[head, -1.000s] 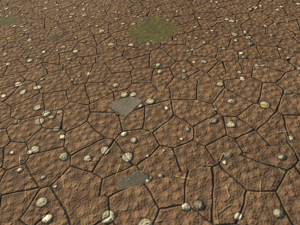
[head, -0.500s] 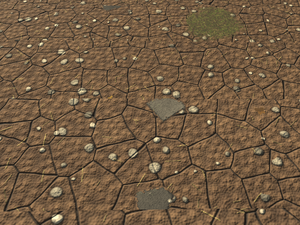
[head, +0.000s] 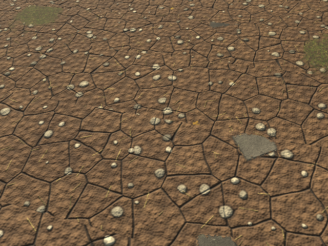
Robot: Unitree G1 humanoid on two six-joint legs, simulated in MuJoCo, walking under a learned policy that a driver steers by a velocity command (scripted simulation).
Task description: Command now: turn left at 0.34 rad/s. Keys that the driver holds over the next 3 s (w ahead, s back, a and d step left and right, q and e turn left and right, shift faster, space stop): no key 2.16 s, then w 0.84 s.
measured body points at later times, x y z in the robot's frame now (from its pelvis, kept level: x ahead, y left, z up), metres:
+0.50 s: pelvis -0.01 +0.02 +0.00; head -0.01 +0.03 +0.45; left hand +0.05 +0.28 -0.13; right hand +0.13 -0.21 -0.12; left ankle -0.03 +0.11 -0.74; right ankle +0.02 -0.10 -0.74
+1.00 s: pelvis +0.00 +0.02 +0.00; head +0.00 +0.02 +0.45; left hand +0.02 +0.27 -0.15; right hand +0.03 -0.22 -0.15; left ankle -0.03 +0.11 -0.74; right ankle +0.02 -0.10 -0.74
